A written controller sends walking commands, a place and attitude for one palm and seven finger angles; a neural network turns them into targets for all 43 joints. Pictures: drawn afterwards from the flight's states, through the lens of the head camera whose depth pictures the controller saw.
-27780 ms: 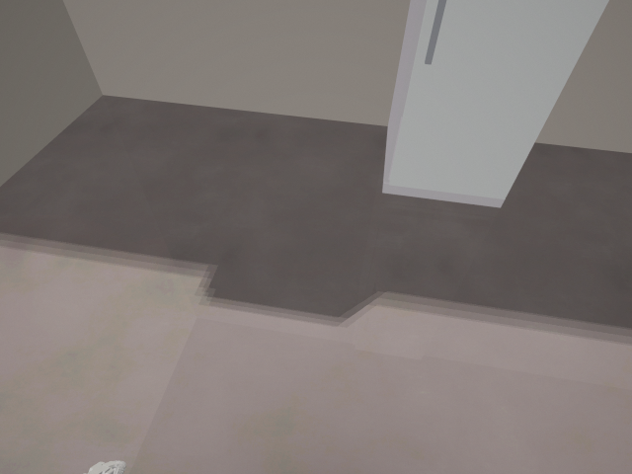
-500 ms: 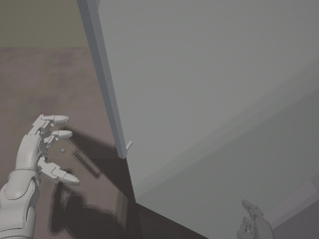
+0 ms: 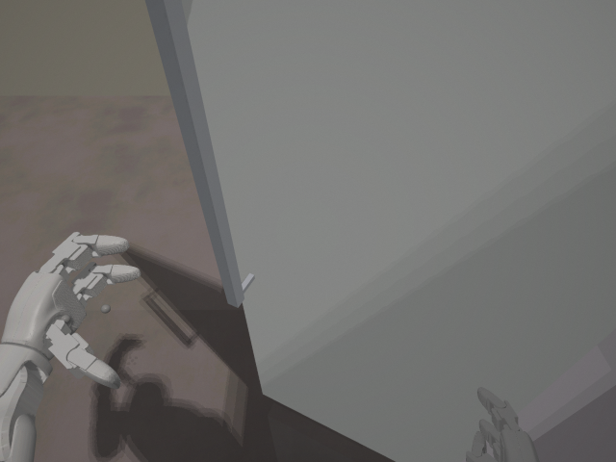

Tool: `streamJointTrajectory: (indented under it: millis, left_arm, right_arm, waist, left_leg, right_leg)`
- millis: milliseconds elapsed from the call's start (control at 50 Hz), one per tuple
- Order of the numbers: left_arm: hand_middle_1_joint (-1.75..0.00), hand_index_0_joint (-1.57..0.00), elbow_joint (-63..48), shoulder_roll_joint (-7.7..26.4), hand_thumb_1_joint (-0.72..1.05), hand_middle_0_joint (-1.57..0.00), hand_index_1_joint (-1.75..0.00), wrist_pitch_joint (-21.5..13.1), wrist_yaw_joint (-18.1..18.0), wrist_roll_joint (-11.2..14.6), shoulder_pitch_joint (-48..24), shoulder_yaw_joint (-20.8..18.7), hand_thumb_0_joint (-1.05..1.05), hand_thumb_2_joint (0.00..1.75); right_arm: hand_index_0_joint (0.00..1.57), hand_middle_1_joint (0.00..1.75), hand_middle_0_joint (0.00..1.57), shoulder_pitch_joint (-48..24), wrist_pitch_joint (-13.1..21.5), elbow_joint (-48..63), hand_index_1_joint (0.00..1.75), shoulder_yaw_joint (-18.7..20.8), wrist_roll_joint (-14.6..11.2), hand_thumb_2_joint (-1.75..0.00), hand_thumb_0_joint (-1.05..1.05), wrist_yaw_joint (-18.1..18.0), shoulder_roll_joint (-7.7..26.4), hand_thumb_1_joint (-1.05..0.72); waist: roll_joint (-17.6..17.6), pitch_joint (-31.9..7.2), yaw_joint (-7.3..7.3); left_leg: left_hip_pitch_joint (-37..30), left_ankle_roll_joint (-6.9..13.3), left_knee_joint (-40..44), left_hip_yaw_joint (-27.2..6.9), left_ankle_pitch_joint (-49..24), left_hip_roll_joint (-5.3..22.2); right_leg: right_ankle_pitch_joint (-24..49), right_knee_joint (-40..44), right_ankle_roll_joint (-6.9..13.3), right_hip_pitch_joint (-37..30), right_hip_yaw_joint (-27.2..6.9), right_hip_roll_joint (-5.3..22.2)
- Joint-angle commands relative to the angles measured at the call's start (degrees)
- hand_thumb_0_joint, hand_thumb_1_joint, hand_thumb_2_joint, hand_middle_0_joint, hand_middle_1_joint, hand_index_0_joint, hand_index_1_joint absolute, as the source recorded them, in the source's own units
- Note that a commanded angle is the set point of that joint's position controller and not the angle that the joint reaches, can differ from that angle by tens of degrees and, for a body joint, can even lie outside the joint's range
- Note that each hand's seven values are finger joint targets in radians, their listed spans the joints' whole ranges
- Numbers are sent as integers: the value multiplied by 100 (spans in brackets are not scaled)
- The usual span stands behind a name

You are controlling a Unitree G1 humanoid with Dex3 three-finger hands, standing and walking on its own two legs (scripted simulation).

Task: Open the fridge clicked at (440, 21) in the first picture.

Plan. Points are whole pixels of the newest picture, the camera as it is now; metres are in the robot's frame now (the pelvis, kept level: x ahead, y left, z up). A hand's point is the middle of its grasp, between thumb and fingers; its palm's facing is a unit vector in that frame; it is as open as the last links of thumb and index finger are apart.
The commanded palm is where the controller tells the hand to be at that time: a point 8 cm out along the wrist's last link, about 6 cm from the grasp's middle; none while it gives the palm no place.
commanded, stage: draw the hand back to the body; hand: left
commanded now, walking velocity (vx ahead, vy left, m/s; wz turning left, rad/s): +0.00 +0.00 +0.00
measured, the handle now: (219, 181) +0.41 +0.16 +0.18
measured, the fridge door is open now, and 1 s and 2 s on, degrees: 64 64 64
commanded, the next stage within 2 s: step back with the hand held close in 1.42 s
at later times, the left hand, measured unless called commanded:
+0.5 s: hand (61, 316) +0.22 +0.28 +0.14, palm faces +0.35 -0.89 -0.29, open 13.9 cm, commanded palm +0.17 +0.32 +0.16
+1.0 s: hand (39, 301) +0.21 +0.28 +0.18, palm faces +0.47 -0.80 -0.39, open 9.2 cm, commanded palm +0.16 +0.32 +0.19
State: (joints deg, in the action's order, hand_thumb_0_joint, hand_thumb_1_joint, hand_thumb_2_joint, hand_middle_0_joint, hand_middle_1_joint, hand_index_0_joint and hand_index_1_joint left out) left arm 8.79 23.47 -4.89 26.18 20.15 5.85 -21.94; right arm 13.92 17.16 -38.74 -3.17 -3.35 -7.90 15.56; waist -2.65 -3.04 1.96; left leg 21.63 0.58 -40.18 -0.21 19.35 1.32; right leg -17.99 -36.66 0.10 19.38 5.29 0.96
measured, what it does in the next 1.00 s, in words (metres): stands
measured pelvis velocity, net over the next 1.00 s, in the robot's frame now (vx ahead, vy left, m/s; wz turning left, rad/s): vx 0.02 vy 0.01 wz -0.02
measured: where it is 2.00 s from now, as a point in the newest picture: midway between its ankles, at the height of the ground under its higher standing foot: outside the picture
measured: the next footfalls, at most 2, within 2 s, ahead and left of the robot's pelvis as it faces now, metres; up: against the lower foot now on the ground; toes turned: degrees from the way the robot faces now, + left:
none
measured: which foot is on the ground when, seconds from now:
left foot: down 0.00-1.00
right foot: down 0.00-1.00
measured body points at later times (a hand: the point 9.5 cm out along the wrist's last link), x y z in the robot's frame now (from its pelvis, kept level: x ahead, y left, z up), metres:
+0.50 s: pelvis +0.00 +0.02 +0.01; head -0.02 +0.02 +0.46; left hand +0.19 +0.33 +0.16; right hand +0.19 -0.20 -0.05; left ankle +0.02 +0.11 -0.72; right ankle +0.01 -0.12 -0.72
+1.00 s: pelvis +0.02 +0.01 +0.02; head -0.01 +0.00 +0.47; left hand +0.18 +0.32 +0.20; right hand +0.20 -0.21 -0.06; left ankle +0.02 +0.11 -0.72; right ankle +0.01 -0.12 -0.72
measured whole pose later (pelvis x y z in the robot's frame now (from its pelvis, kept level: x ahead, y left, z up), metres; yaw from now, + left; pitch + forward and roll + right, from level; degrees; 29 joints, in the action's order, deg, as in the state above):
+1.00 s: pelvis +0.02 +0.01 +0.02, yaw -1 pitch -4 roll -1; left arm -20.9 21.2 -4.3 -6.9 3.5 24.5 -19.9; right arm 12.4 10.6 -38.3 -1.4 0.1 -4.0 13.4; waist -2.5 0.1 4.5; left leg 8.0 1.4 -27.7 2.1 15.4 -0.1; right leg -14.1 -25.6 -1.1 7.1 3.2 1.9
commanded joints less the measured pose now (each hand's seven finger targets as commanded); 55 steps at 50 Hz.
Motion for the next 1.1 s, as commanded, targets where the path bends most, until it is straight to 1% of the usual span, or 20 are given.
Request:
streamJointTrajectory:
  millis: [0,40,140,220,300,320,340,360,380,400,460,480,500,580,620,820,900,940,1000,1080]
  left_arm:
    - [-115,-25,-1180,1676,-55,-25,-115,-179,233,327,-631,-1056,0,20]
    - [-115,-25,-1466,1523,-55,-25,-115,-67,165,412,-219,-1081,0,20]
    - [-115,-25,-2117,1236,-55,-25,-115,188,-20,361,-185,-749,0,20]
    - [-115,-25,-2638,1344,-55,-25,-115,233,-199,254,-369,-728,0,20]
    - [-107,-25,-2902,1532,-41,-25,-107,214,-309,201,-336,-889,0,27]
    - [-104,-24,-2965,1415,-37,-24,-104,236,-312,183,-364,-757,0,29]
    - [-102,-24,-3826,1712,-33,-24,-102,-46,-1592,-916,-557,-669,0,31]
    - [-100,-24,-3426,971,-30,-24,-100,10,-2147,-1026,246,-337,0,32]
    - [-98,-24,-3381,623,-26,-24,-98,27,-2493,-1170,620,-75,0,34]
    - [-96,-24,-3449,639,-22,-24,-96,12,-2738,-1280,799,-65,0,36]
    - [-89,-24,-3844,803,-12,-24,-89,-133,-3154,-1496,578,-135,0,41]
    - [-87,-23,-3815,841,-8,-23,-87,-162,-3239,-1547,563,-166,0,43]
    - [-85,-23,-3649,914,-4,-23,-85,-152,-3294,-1572,681,-248,0,44]
    - [-77,-23,-3952,836,10,-23,-77,-246,-3392,-1662,523,-162,0,51]
    - [-73,-22,-3938,817,17,-22,-73,-240,-3407,-1667,631,-166,0,55]
    - [-51,-21,-4048,857,54,-21,-51,-296,-3392,-1666,1130,-377,0,73]
    - [-43,-21,-4111,927,68,-21,-43,-317,-3385,-1659,1279,-499,0,80]
    - [-38,-21,-4254,899,75,-21,-38,-344,-3383,-1660,1199,-468,0,83]
    - [-32,-20,-4242,1015,86,-20,-32,-359,-3398,-1650,1286,-608,0,88]
    - [-30,-20,-4162,884,90,-20,-30,-353,-3385,-1642,1271,-507,0,90]
  right_arm:
    - [20,30,20,-636,477,1145,30,320,-30,-90,0,41,710,-90]
    - [20,30,20,-653,531,1288,30,305,-39,-90,0,123,668,-90]
    - [20,30,20,-620,653,1363,30,297,-66,-90,0,153,682,-90]
    - [20,30,20,-623,745,1289,30,297,-67,-90,0,82,690,-90]
    - [20,30,20,-657,806,1200,30,282,-53,-90,0,34,703,-90]
    - [20,30,20,-678,820,1212,30,245,-55,-90,0,40,680,-90]
    - [20,30,20,-574,643,1079,30,281,203,-90,0,129,542,-90]
    - [20,30,20,-534,606,1044,30,294,235,-90,0,174,544,-90]
    - [20,30,20,-565,498,1020,30,302,209,-90,0,196,504,-90]
    - [20,30,20,-579,393,987,30,328,215,-90,0,208,539,-90]
    - [20,30,20,-684,181,977,30,339,233,-90,0,235,501,-90]
    - [20,30,20,-701,132,968,30,339,247,-90,0,224,484,-90]
    - [20,30,20,-712,59,909,30,348,261,-90,0,207,518,-90]
    - [20,30,20,-794,-58,930,30,355,288,-90,0,211,452,-90]
    - [20,30,20,-816,-114,908,30,360,303,-90,0,217,458,-90]
    - [20,30,20,-902,-319,944,30,425,300,-90,0,289,432,-90]
    - [20,30,20,-918,-359,953,30,446,298,-90,0,292,433,-90]
    - [20,30,20,-939,-355,974,30,441,286,-90,0,291,405,-90]
    - [20,30,20,-934,-343,965,30,461,298,-90,0,276,427,-90]
    - [20,30,20,-918,-332,976,30,450,294,-90,0,277,391,-90]
  waist:
    - [-81,-879,166]
    - [-80,-871,233]
    - [-148,-599,143]
    - [-274,-628,99]
    - [-299,-660,117]
    - [-441,-637,120]
    - [-405,-213,340]
    - [-278,-23,186]
    - [-175,73,218]
    - [-26,-28,229]
    - [-464,-180,183]
    - [-429,-176,182]
    - [-196,-31,190]
    - [-398,-266,179]
    - [-165,-218,191]
    - [-64,-83,273]
    - [-86,-26,289]
    - [-318,-7,275]
    - [-90,-1,305]
    - [-158,81,271]
  left_leg:
    - [-376,142,609,-205,-1121,-35]
    - [-406,123,635,-185,-1237,-33]
    - [-476,124,716,-220,-913,10]
    - [-639,134,777,-294,-820,30]
    - [-760,112,865,-364,-727,56]
    - [-778,95,912,-389,-720,48]
    - [-437,77,1084,-378,-726,68]
    - [-432,-11,1205,-378,-543,167]
    - [-450,-28,1316,-407,-330,213]
    - [-494,13,1337,-346,-415,213]
    - [-707,-3,1506,-321,-222,205]
    - [-740,3,1579,-328,-183,200]
    - [-687,27,1602,-307,-241,222]
    - [-1071,18,1729,-324,-572,218]
    - [-1124,21,1753,-309,-873,241]
    - [-1296,0,1807,-168,-1431,252]
    - [-1319,3,1788,-134,-1540,257]
    - [-1373,6,1791,-99,-1421,245]
    - [-1375,45,1757,-64,-1449,244]
    - [-1385,61,1747,-17,-1294,216]
  right_leg:
    - [891,657,54,-357,-422,58]
    - [1067,591,42,-351,-314,48]
    - [687,632,30,-12,-229,-11]
    - [531,657,44,23,-216,-13]
    - [438,696,60,-49,-201,-24]
    - [436,662,68,-55,-166,-18]
    - [463,982,148,-265,-325,55]
    - [428,982,173,-206,-258,108]
    - [361,949,155,-240,-250,128]
    - [417,1021,158,-407,-272,145]
    - [359,1027,154,-554,-324,186]
    - [365,1035,154,-613,-310,192]
    - [354,1136,149,-644,-314,182]
    - [564,1163,155,-833,-300,190]
    - [700,1238,154,-934,-277,189]
    - [1000,1395,152,-1166,-262,197]
    - [1080,1457,156,-1177,-265,202]
    - [1011,1470,151,-1126,-282,210]
    - [1036,1543,144,-1154,-289,211]
    - [935,1565,122,-1056,-298,223]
